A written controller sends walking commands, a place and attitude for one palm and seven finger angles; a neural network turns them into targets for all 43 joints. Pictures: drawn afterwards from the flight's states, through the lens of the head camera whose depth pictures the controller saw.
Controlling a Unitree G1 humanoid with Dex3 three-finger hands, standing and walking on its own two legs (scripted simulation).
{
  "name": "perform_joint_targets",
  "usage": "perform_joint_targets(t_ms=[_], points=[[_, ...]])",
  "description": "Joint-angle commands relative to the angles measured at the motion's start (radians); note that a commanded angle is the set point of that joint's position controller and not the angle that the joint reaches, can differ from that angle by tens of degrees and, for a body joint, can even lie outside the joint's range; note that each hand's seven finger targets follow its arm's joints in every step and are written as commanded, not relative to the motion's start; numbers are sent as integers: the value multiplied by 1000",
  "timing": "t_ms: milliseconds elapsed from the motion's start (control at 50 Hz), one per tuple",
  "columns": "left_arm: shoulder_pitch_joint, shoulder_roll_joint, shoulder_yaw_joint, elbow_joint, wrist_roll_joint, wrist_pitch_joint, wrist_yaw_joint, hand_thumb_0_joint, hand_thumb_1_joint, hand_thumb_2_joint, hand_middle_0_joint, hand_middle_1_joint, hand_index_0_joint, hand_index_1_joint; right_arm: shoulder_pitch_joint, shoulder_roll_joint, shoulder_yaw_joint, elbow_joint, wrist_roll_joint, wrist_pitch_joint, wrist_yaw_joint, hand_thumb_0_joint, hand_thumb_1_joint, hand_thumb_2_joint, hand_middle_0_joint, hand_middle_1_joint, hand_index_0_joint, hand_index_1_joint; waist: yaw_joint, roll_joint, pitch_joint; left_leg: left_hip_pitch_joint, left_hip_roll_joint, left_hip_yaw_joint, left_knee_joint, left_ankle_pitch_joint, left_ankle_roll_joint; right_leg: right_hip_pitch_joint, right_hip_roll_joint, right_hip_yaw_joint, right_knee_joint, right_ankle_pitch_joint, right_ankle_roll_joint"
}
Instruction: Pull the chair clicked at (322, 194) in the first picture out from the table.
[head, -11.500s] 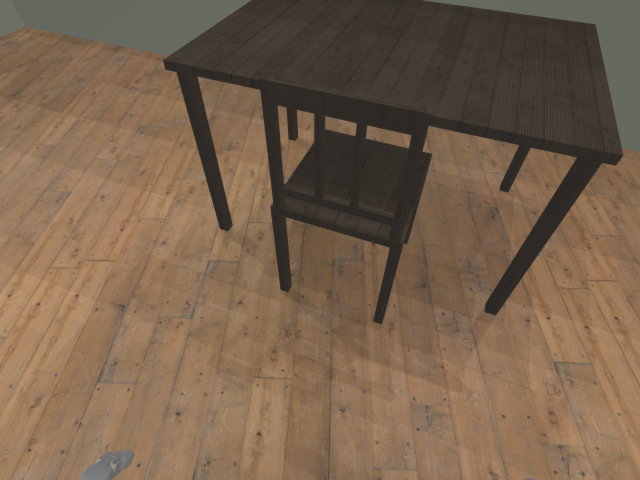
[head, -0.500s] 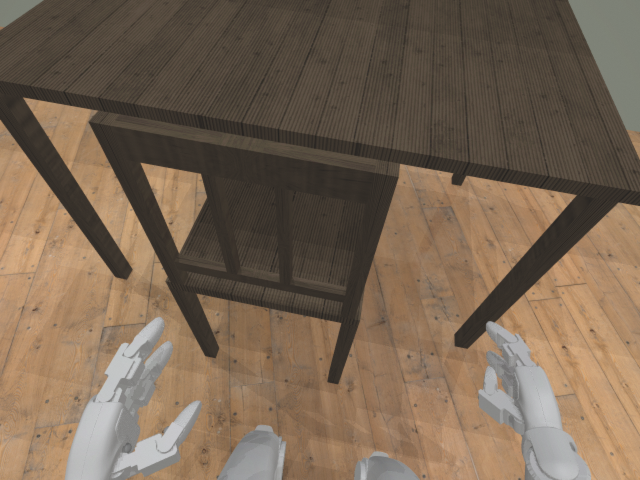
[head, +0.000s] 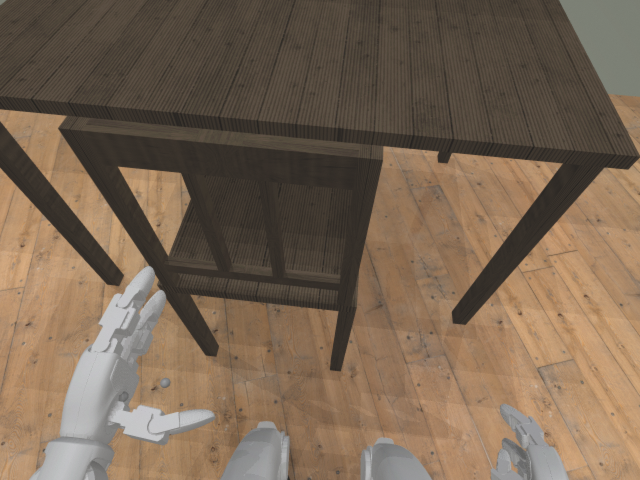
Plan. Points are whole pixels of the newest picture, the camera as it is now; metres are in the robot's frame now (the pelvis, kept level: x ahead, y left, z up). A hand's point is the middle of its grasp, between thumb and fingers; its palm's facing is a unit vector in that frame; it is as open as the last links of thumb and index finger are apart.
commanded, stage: raise the hand toward the chair's back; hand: left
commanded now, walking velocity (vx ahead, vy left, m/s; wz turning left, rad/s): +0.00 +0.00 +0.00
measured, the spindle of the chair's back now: (210, 225) +0.47 +0.19 -0.02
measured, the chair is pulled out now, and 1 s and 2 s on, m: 0.00 0.00 0.00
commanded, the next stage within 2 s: aim the fingers beside a spindle in 1.06 s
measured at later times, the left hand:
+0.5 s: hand (133, 350) +0.25 +0.21 +0.07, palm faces -0.05 -1.00 -0.06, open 16.9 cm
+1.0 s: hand (133, 343) +0.26 +0.22 +0.05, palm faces -0.08 -1.00 -0.05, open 16.9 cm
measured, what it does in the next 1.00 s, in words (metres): stands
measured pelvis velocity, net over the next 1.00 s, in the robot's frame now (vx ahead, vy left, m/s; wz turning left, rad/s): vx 0.02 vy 0.02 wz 0.00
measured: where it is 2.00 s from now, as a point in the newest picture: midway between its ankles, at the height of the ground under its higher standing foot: outside the picture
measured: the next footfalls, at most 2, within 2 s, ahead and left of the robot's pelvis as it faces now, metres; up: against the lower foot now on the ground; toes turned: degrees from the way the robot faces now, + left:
none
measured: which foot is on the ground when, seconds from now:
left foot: down 0.00-1.00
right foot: down 0.00-1.00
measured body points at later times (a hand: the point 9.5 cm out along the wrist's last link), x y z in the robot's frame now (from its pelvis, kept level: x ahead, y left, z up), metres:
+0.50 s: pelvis +0.02 +0.01 +0.02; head +0.09 +0.03 +0.46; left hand +0.24 +0.26 +0.07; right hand +0.20 -0.22 -0.05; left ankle +0.05 +0.10 -0.64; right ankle +0.02 -0.10 -0.64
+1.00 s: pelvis +0.02 +0.02 +0.02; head +0.09 +0.03 +0.46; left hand +0.26 +0.27 +0.05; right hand +0.19 -0.23 -0.06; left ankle +0.05 +0.10 -0.64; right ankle +0.02 -0.10 -0.64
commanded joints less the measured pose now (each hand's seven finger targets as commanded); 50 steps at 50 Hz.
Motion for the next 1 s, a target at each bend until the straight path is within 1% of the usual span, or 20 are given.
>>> perform_joint_targets(t_ms=[0, 40, 80, 160, 220, 280, 300, 340, 380, 460, 520, 580, 660, 680, 720, 780, 840, 920, 960, 980], points=[[-51, 174, 74, -234, -37, 1, -78, 0, -337, 370, -76, -106, -76, -106, -83, -113, -45, -210, 15, -82, -22, 0, -900, -900, 200, 300, 200, 300, 15, 32, -267, 233, -9, -35, -213, 92, 10, 147, -10, 113, -259, 31, 10], [-44, 200, 143, -333, -58, -3, -38, 0, -383, 350, -72, -98, -72, -98, -85, -94, -48, -210, 11, -86, -25, 0, -900, -900, 200, 300, 200, 300, 42, 72, -339, 311, -7, -36, -231, 201, 7, 199, -3, 83, -235, 157, 7], [-27, 203, 192, -345, -68, -9, 19, 0, -430, 330, -67, -91, -67, -91, -86, -77, -48, -193, 4, -78, -23, 0, -900, -900, 200, 300, 200, 300, 56, 69, -326, 334, -4, -43, -245, 270, -2, 213, 7, 56, -218, 222, 3], [-37, 95, 100, -196, -37, -13, 51, 0, -500, 300, -60, -80, -60, -80, -88, -80, -41, -171, -7, -60, -2, 0, -900, -900, 200, 300, 200, 300, 1, 48, -175, 307, 4, -55, -235, 261, -13, 109, 8, 29, -208, 218, 10], [-52, 75, 25, -55, -4, 35, -21, 0, -500, 300, -60, -80, -60, -80, -77, -108, -36, -186, 0, -41, 2, 0, -900, -900, 200, 300, 200, 300, -30, -17, -96, 239, 2, -54, -237, 159, -6, 81, 10, 38, -233, 157, 15], [-114, 136, 40, -71, -13, 73, -97, 0, -500, 300, -60, -80, -60, -80, -74, -123, -30, -215, 9, -41, -7, 0, -900, -900, 200, 300, 200, 300, -25, -4, -131, 262, -3, -52, -252, 143, 3, 124, 7, 56, -262, 149, 12], [-129, 165, 75, -115, -24, 75, -109, 0, -500, 300, -60, -80, -60, -80, -67, -126, -30, -222, 10, -42, -10, 0, -900, -900, 200, 300, 200, 300, -14, 20, -190, 301, -4, -52, -256, 176, 3, 152, 7, 56, -261, 176, 11], [-157, 215, 147, -211, -53, 60, -109, 0, -500, 300, -60, -80, -60, -80, -68, -117, -30, -228, 6, -50, -18, 0, -900, -900, 200, 300, 200, 300, 5, 30, -281, 359, -2, -52, -253, 256, 3, 199, 7, 56, -255, 242, 11], [-170, 257, 217, -264, -71, 31, -73, 0, -500, 300, -60, -80, -60, -80, -72, -105, -25, -211, -2, -57, -20, 0, -900, -900, 200, 300, 200, 300, 28, 71, -299, 387, 1, -60, -258, 308, -4, 204, 12, 46, -239, 263, 6], [-179, 179, 186, -180, -81, -8, -40, 0, -500, 300, -60, -80, -60, -80, -70, -95, -20, -172, -6, -62, -12, 0, -900, -900, 200, 300, 200, 300, 2, 59, -219, 369, 6, -69, -254, 304, -15, 143, 13, 30, -232, 242, 9], [-180, 153, 136, -40, -56, 29, -80, 0, -500, 300, -60, -80, -60, -80, -65, -117, -23, -163, -1, -52, -6, 0, -900, -900, 200, 300, 200, 300, -23, 23, -155, 313, 5, -70, -259, 222, -12, 109, 12, 28, -244, 189, 14], [-153, 154, 108, -1, -56, 92, -144, 0, -500, 300, -60, -80, -60, -80, -66, -134, -25, -189, 11, -52, -7, 0, -900, -900, 200, 300, 200, 300, -18, 17, -179, 317, 0, -64, -277, 211, -2, 152, 9, 39, -270, 190, 14], [-167, 232, 189, -172, -89, 92, -144, 0, -500, 300, -60, -80, -60, -80, -58, -128, -33, -208, 9, -70, -10, 0, -900, -900, 200, 300, 200, 300, 15, 50, -316, 411, 2, -65, -283, 360, -4, 230, 6, 40, -264, 299, 15], [-155, 257, 222, -189, -90, 77, -122, 0, -500, 300, -60, -80, -60, -80, -59, -124, -33, -198, 4, -74, -8, 0, -900, -900, 200, 300, 200, 300, 24, 55, -315, 420, 5, -68, -279, 394, -8, 228, 11, 38, -257, 312, 12], [-153, 235, 233, -213, -100, 35, -81, 0, -500, 300, -60, -80, -60, -80, -51, -107, -33, -185, -2, -76, -3, 0, -900, -900, 200, 300, 200, 300, 24, 58, -295, 426, 7, -69, -282, 416, -17, 208, 13, 30, -247, 310, 12], [-162, 205, 225, -119, -82, -2, -39, 0, -500, 300, -60, -80, -60, -80, -57, -108, -34, -155, -8, -69, 4, 0, -900, -900, 200, 300, 200, 300, 6, 26, -195, 360, 9, -71, -274, 332, -18, 149, 15, 22, -238, 246, 11], [-159, 155, 153, -26, -58, 14, -67, 0, -500, 300, -60, -80, -60, -80, -58, -124, -33, -165, -4, -57, 10, 0, -900, -900, 200, 300, 200, 300, -14, 45, -149, 318, 8, -68, -275, 234, -17, 102, 8, 23, -238, 180, 13], [-155, 184, 132, -62, -58, 66, -127, 0, -500, 300, -60, -80, -60, -80, -57, -138, -34, -203, 10, -53, 6, 0, -900, -900, 200, 300, 200, 300, -4, 60, -220, 348, 4, -60, -289, 229, -7, 163, 6, 42, -266, 191, 12], [-176, 220, 161, -149, -71, 64, -130, 0, -500, 300, -60, -80, -60, -80, -60, -133, -33, -213, 9, -61, 0, 0, -900, -900, 200, 300, 200, 300, 2, 70, -272, 382, 3, -62, -289, 263, -4, 191, 6, 46, -270, 216, 13], [-180, 245, 189, -168, -77, 58, -118, 0, -500, 300, -60, -80, -60, -80, -58, -130, -31, -207, 5, -63, -3, 0, -900, -900, 200, 300, 200, 300, 0, 34, -281, 376, 5, -66, -283, 274, -2, 199, 11, 45, -267, 227, 13]])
